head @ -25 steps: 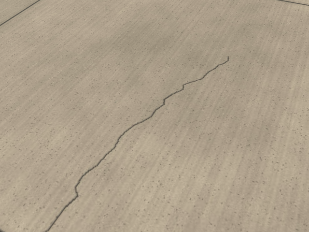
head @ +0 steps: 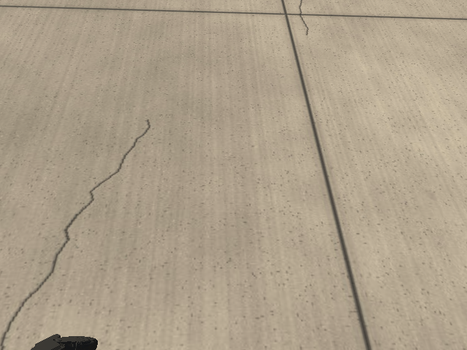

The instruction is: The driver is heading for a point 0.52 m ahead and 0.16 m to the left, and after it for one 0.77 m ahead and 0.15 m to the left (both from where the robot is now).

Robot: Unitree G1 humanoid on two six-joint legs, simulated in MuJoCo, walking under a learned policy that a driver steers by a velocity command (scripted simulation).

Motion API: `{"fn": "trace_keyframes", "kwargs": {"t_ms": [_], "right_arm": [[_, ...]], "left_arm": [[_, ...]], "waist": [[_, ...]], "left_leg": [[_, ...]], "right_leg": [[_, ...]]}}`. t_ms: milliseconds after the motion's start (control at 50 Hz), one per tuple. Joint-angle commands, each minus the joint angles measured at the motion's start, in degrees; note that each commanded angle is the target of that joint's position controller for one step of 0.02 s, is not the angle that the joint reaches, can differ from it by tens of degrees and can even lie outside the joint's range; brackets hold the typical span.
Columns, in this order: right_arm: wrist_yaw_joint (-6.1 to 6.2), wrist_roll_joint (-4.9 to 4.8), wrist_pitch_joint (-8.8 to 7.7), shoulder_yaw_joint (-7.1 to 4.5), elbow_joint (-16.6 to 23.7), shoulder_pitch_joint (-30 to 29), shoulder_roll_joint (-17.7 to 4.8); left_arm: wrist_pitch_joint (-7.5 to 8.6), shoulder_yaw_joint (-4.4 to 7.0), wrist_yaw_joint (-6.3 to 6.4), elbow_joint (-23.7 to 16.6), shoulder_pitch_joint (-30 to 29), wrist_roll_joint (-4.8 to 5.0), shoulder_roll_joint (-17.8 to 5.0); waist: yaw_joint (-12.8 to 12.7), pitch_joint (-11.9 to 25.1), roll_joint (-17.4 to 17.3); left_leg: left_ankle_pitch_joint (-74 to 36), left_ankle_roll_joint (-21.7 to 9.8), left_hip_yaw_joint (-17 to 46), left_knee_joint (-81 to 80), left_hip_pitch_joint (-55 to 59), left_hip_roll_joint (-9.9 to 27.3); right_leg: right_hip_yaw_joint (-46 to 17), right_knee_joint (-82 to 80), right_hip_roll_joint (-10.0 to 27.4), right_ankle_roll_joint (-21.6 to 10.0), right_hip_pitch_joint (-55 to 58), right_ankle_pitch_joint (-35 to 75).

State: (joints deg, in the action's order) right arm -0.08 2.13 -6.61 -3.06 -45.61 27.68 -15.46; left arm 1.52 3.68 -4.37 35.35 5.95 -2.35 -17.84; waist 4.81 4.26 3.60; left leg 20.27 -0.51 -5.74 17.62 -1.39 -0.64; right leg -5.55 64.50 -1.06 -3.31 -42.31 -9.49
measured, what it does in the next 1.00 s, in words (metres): walks ahead, turning left: right foot, then left foot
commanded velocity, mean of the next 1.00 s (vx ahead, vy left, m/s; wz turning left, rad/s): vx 0.62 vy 0.00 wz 0.46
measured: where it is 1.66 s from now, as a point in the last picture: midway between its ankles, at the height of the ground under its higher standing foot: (207, 262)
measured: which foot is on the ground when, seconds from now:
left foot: down 0.00-0.18, up 0.20-0.58, down 0.60-1.00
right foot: up 0.00-0.16, down 0.18-0.60, up 0.62-1.00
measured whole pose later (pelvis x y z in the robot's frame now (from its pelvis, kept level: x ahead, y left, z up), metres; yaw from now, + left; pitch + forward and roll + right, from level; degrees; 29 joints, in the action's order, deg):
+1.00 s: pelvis +0.73 +0.03 +0.00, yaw +32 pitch +2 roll +0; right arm 2.4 -0.1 1.2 -2.7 -39.4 10.0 -15.2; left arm 1.7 2.1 2.5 37.0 5.6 -0.2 -15.8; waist 1.8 -2.5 3.0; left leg 12.4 -6.9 7.1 28.1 -16.5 -10.3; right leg -5.8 48.6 4.0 6.1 -37.5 -7.7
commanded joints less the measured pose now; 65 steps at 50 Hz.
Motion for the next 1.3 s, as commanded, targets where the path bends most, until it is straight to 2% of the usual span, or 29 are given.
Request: {"fn": "trace_keyframes", "kwargs": {"t_ms": [20, 100, 140, 160, 180, 200, 220, 260, 280, 360, 440, 500, 540, 560, 580, 600, 620, 640, 660, 700, 740, 820, 940, 1080, 1120, 1140, 1160, 1220, 1300], "right_arm": [[-0.46, -0.16, -1.48, -0.51, 1.49, -2.13, -5.39], [-0.61, -1.67, -0.94, -0.25, -2.91, 1.88, -7.38], [0.46, -1.18, -0.05, -1.42, -4.30, 1.28, -13.21], [0.84, -1.41, 0.54, -1.68, -4.44, -0.18, -14.36], [0.88, -1.35, 0.57, -1.29, -2.98, -2.12, -12.57], [-0.07, -2.14, 0.48, 1.01, 0.09, 2.81, -1.07], [0.11, -3.60, 0.56, -0.17, 1.18, 0.32, -5.86], [-0.19, -3.00, 1.07, -0.13, 2.24, -6.22, -5.31], [-0.69, -2.45, 1.71, 0.06, 1.22, -6.10, -3.95], [-2.57, -0.80, 5.67, 0.33, 1.87, -8.74, -0.31], [-3.83, -0.95, 5.91, 1.22, 5.82, -18.65, 0.66], [-5.18, -0.36, 4.68, 1.86, 6.84, -22.69, 0.45], [-5.19, -0.26, 4.62, 1.30, 4.49, -16.20, -1.26], [-4.76, -5.05, 3.98, -1.29, 6.08, -12.84, -6.42], [-4.07, -5.50, 4.48, -3.51, 3.98, -3.15, -11.85], [-2.57, -4.98, 5.27, -5.14, 1.74, 4.78, -14.55], [-0.62, -4.35, 6.00, -5.30, 1.98, 2.20, -15.56], [-0.83, 0.67, 4.12, -4.20, 6.58, -5.05, -18.44], [-1.41, 1.17, 4.11, -4.52, 10.87, -9.04, -16.28], [-1.76, -2.93, 3.34, -3.08, 12.98, -18.04, -10.33], [-1.35, -3.08, 3.08, -2.53, 13.19, -20.26, -9.15], [0.63, -2.46, 3.70, -2.45, 9.69, -15.51, -9.06], [2.91, -2.69, 7.32, -1.48, 9.21, -16.22, -6.66], [1.68, -2.10, 7.33, -0.04, 8.70, -18.15, -4.05], [1.02, -0.71, 6.00, 0.35, 8.28, -13.52, -2.34], [1.05, -1.18, 5.57, -0.03, 6.42, -7.55, -3.08], [0.92, -1.16, 5.78, -0.09, 6.35, -9.24, -4.45], [0.77, -1.48, 8.28, -0.10, 7.23, -14.34, -2.79], [0.42, -1.32, 8.71, -0.19, 6.40, -15.48, -2.45]], "left_arm": [[0.71, -0.85, -1.29, -6.58, -9.49, -0.01, -1.87], [1.41, -2.48, -1.73, -7.18, -13.07, 0.31, 0.46], [1.55, -1.39, 0.95, -5.58, -3.49, 0.01, -2.43], [1.64, 0.04, 2.38, -1.82, 9.61, -0.23, -5.08], [1.74, 1.81, 3.80, 1.59, 20.35, -1.33, -9.54], [2.53, 3.07, 4.59, 2.11, 21.67, -3.19, -15.10], [2.37, 2.85, 4.30, 0.77, 21.93, -2.15, -13.72], [2.87, 1.28, 4.00, 3.25, 13.86, -0.99, -6.42], [3.31, 0.89, 4.06, 3.96, 12.06, -0.89, -4.68], [5.39, -0.36, 3.79, 7.86, 12.96, 1.50, -0.15], [6.46, -0.92, 3.75, 9.99, 12.74, 1.22, 1.40], [6.77, -0.50, 5.14, 10.69, 13.66, 2.16, -1.98], [6.50, 0.53, 6.26, 10.07, 13.77, 2.94, -6.73], [5.07, 2.75, 7.80, 6.47, 10.05, 4.83, -14.86], [3.95, 3.21, 8.15, 5.12, 5.71, 4.54, -15.20], [3.50, 2.59, 7.53, 4.41, 3.73, 4.79, -11.70], [4.20, 0.33, 6.04, 3.38, 2.18, 2.95, -2.16], [5.55, -1.34, 5.41, 0.46, 17.34, 2.45, 1.36], [6.30, -0.96, 5.13, 0.32, 16.38, 2.41, -4.87], [5.13, 0.33, 6.02, -0.12, 11.19, 3.02, -7.67], [2.78, 0.87, 6.63, 0.15, 10.96, 2.62, -7.67], [1.62, -0.28, 7.65, -1.30, 6.97, 1.63, -2.56], [0.78, -0.65, 7.15, -2.58, -0.87, 2.17, -1.74], [2.33, -0.14, 5.29, -1.74, -0.90, 2.00, -1.85], [3.12, 0.58, 5.43, -1.58, 1.41, 0.35, -5.56], [2.72, 0.43, 5.66, -0.81, 2.06, -0.19, -5.09], [2.16, -0.24, 5.80, 0.07, 3.67, 0.56, -1.37], [0.71, -0.15, 5.62, 0.25, 0.77, 1.87, -1.77], [0.93, 0.23, 5.06, -0.72, -0.29, 1.64, -1.45]], "waist": [[-2.32, -12.55, -7.74], [-2.01, -11.40, -7.39], [-9.04, -4.70, -13.28], [-15.86, 2.06, -13.18], [-20.62, 8.27, -11.70], [-13.83, 17.32, 6.39], [-15.15, 23.23, 4.33], [-10.09, 3.31, -1.69], [-7.98, -0.51, -1.69], [-3.43, -8.77, 0.69], [-2.19, -14.08, 1.02], [-2.32, -13.44, -3.28], [0.31, -7.39, -0.86], [3.01, -2.18, 5.16], [8.86, 2.90, 5.23], [11.74, 4.57, -0.48], [8.38, -0.97, -18.25], [-3.94, 12.62, -20.34], [-0.95, 22.66, -9.92], [-6.26, 8.38, 5.66], [-8.46, 1.29, 4.36], [-6.41, 2.46, -1.81], [-3.09, 5.32, -7.72], [-4.20, 1.35, -10.00], [-2.96, 2.79, -3.58], [-0.50, 6.53, 5.30], [-2.63, 8.43, 8.84], [-2.56, 4.24, 4.73], [-4.62, 0.74, -2.36]], "left_leg": [[-13.16, -6.31, 7.87, -14.97, -1.78, 12.65], [-47.23, -7.04, 3.12, -15.84, -1.77, 11.47], [-78.83, -6.89, 3.12, 0.66, 2.33, 14.96], [-77.12, -6.00, 3.13, 14.90, -1.57, 14.36], [-58.42, -5.36, 3.29, 32.61, -15.31, 10.97], [2.28, -5.07, 4.88, 56.44, -34.00, 1.78], [3.76, -6.26, 11.88, 66.21, -37.23, -0.20], [-7.60, -5.87, 10.56, 62.22, -40.37, 5.13], [-8.20, -5.33, 10.55, 60.15, -38.43, 6.62], [-8.86, -4.09, 9.49, 56.72, -39.86, 9.88], [-20.94, -4.37, 3.94, 45.05, -41.19, 7.95], [-30.59, -5.32, -5.38, 25.45, -30.04, 1.83], [-31.89, -6.64, -7.86, 21.28, -19.31, -3.45], [-27.54, -6.39, -4.32, 23.73, -12.31, -4.70], [-27.17, -8.16, -1.22, 22.36, -2.71, -4.50], [-35.07, -10.45, 3.18, 15.81, 8.77, -2.02], [-54.05, -12.37, 11.26, 12.48, 13.87, 2.56], [-68.10, -24.89, 38.87, 14.04, 24.81, 15.50], [-53.93, -28.21, 45.80, 7.57, 24.62, 19.24], [-31.28, -23.35, 39.88, 1.14, 6.25, 14.59], [-39.19, -19.96, 33.25, 0.20, -9.18, 11.81], [-57.26, -16.49, 20.60, 4.02, -14.86, 5.80], [-45.44, -9.85, 19.20, 7.82, -7.91, 4.46], [-37.92, -10.75, 24.34, 13.04, -9.67, 6.76], [-22.19, -5.43, 21.68, 17.16, -15.78, 0.74], [-6.11, -1.36, 17.84, 20.80, -20.42, -2.62], [2.37, 0.82, 15.42, 22.07, -19.62, -1.76], [-1.31, 1.67, 12.93, 15.19, -14.99, -0.33], [-9.52, -3.78, 15.44, 9.88, -14.91, 0.85]], "right_leg": [[2.83, -11.00, 1.15, 0.27, -7.99, 4.68], [14.23, -24.37, -0.32, -4.03, 11.25, 6.34], [12.50, -25.88, -3.54, -5.42, 23.96, -2.92], [10.28, -29.61, -3.82, -6.01, 39.10, -1.81], [3.26, -28.91, 3.12, -6.00, 57.04, -5.94], [-21.90, -33.54, 22.58, -7.16, 72.02, -27.37], [-39.57, -44.68, 27.80, -7.14, 67.75, -30.17], [-22.11, -47.61, 22.09, -5.62, 49.20, -19.76], [-15.80, -49.59, 19.69, -4.60, 42.87, -14.78], [0.34, -56.61, 16.68, -2.51, 33.09, -5.60], [17.04, -57.88, 11.25, 0.17, 30.22, 19.70], [23.17, -53.29, 9.48, 2.15, 32.02, 42.12], [22.75, -42.74, 10.77, 3.27, 36.30, 56.99], [19.33, -35.48, 11.53, 5.21, 37.34, 68.02], [17.83, -23.95, 11.93, 5.94, 36.27, 67.21], [17.90, -5.28, 8.44, 7.15, 29.66, 45.78], [16.26, 19.84, -3.81, 8.74, 15.10, -20.63], [1.50, 34.40, -5.93, 9.37, 2.65, -27.48], [-5.98, 34.07, -3.65, 7.35, 4.72, -24.18], [-3.58, 23.23, 1.66, 6.15, 3.41, -17.88], [-2.77, 16.24, 4.49, 7.48, 8.67, -14.94], [1.54, 3.45, 4.54, 9.42, 10.04, -9.12], [1.38, -12.99, 4.55, 9.90, 7.36, 3.48], [2.64, -33.68, 2.64, 5.26, 19.79, 2.93], [-4.80, -38.15, 10.24, 0.88, 34.72, 37.29], [-10.33, -34.62, 16.16, -7.03, 41.14, 47.62], [-14.39, -36.16, 18.82, -11.20, 40.58, 44.08], [-11.27, -37.91, 13.85, -6.74, 32.60, 23.13], [-1.03, -35.09, 5.40, 0.24, 31.09, 9.53]]}}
